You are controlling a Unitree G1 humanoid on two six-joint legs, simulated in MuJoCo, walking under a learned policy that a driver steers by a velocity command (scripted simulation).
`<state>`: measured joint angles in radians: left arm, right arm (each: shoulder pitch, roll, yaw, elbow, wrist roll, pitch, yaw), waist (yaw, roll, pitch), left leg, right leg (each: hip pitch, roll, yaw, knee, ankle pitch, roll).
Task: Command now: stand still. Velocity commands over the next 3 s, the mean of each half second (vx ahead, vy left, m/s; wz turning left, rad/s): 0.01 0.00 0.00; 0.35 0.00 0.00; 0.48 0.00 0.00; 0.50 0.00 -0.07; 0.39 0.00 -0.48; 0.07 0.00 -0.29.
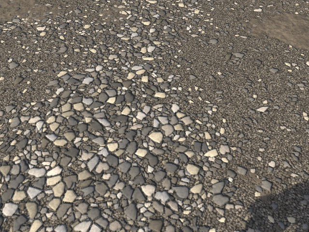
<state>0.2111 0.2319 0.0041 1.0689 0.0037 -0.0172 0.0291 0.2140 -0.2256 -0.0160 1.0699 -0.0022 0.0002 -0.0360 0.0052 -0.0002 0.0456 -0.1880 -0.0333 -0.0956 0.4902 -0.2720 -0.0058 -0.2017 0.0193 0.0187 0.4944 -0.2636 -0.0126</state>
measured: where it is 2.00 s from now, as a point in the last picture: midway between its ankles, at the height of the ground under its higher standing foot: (161, 173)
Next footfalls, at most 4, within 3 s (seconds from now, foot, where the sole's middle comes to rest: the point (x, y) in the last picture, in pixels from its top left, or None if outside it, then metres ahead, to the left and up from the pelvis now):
1.16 right None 0.44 -0.10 -0.77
1.70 left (132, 180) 0.75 0.14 -0.77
2.26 right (181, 132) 1.04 -0.11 -0.77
2.72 left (157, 104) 1.25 0.03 -0.77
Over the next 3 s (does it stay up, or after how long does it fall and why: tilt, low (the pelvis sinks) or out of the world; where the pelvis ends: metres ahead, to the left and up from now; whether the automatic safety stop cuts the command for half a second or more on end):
stays up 1.11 -0.03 0.00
